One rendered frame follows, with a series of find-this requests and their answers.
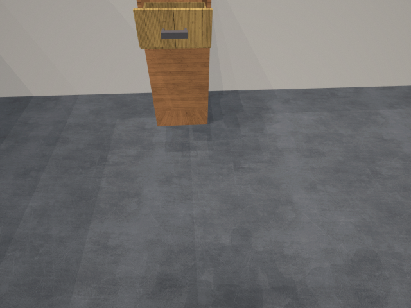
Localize handle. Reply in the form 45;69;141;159
161;28;188;39

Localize cabinet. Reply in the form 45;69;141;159
137;0;211;126

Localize drawer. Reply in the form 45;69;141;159
133;2;213;49

